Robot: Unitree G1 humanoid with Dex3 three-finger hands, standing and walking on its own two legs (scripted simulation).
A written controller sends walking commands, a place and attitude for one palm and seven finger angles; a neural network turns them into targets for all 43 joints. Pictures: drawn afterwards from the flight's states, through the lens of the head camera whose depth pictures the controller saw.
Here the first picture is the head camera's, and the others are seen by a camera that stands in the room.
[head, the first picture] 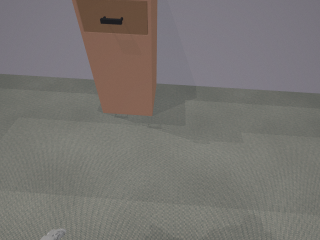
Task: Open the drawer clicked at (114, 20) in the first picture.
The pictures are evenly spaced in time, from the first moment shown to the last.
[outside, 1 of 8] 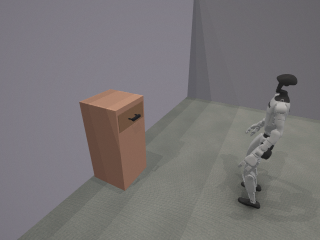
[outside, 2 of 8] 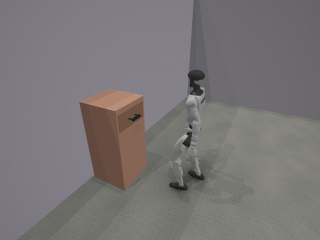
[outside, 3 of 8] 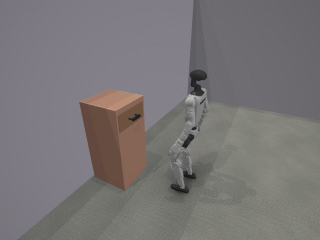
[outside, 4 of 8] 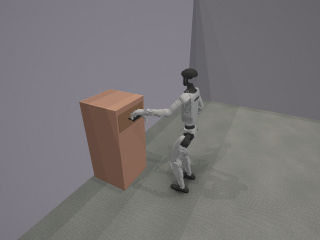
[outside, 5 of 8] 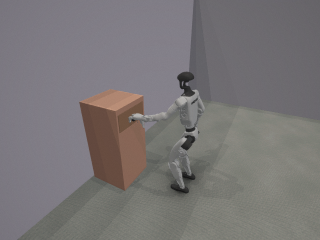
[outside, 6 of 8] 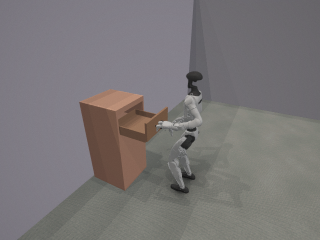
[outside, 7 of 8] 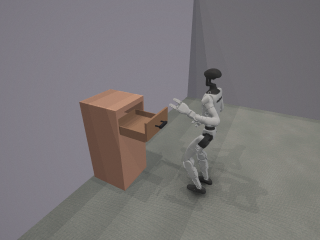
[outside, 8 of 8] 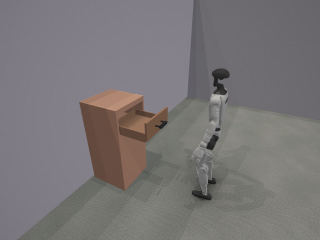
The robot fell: no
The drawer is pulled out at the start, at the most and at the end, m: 0.00 0.30 0.30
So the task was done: yes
